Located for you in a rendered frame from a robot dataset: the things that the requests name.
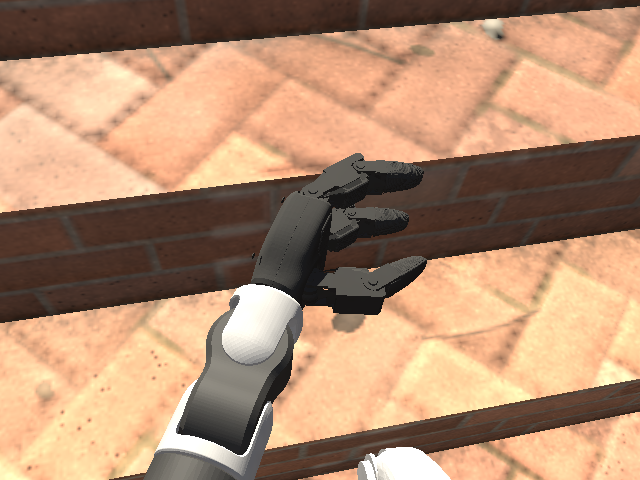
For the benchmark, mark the left robot forearm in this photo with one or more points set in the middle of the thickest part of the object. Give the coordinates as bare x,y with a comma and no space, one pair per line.
222,424

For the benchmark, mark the right robot thigh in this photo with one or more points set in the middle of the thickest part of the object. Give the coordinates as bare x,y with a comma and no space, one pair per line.
400,463

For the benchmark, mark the robot left hand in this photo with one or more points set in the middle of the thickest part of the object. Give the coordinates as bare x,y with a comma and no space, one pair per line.
293,255

